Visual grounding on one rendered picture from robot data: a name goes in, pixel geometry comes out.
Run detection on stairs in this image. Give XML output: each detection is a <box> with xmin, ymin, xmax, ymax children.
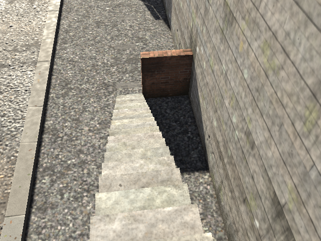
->
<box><xmin>90</xmin><ymin>93</ymin><xmax>213</xmax><ymax>241</ymax></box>

